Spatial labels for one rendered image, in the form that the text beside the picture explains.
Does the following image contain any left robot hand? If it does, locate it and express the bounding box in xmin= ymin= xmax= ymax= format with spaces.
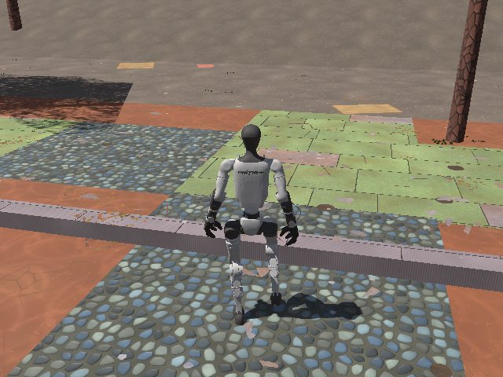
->
xmin=204 ymin=220 xmax=222 ymax=238

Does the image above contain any right robot hand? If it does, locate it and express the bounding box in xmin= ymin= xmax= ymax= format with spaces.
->
xmin=280 ymin=226 xmax=299 ymax=246

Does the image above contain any humanoid robot head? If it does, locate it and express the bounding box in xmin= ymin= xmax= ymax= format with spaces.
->
xmin=238 ymin=124 xmax=265 ymax=163

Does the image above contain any robot left upper arm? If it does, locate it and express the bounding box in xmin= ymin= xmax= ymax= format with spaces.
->
xmin=214 ymin=159 xmax=235 ymax=202

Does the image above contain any left robot shin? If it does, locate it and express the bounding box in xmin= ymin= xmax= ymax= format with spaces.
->
xmin=229 ymin=264 xmax=243 ymax=315

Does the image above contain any robot right forearm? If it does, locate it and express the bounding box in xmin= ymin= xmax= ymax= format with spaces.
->
xmin=281 ymin=191 xmax=297 ymax=228

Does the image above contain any robot left forearm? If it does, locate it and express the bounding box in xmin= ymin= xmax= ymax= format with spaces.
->
xmin=206 ymin=191 xmax=222 ymax=223

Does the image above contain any robot right upper arm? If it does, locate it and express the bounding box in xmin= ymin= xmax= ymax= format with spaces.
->
xmin=267 ymin=159 xmax=288 ymax=203

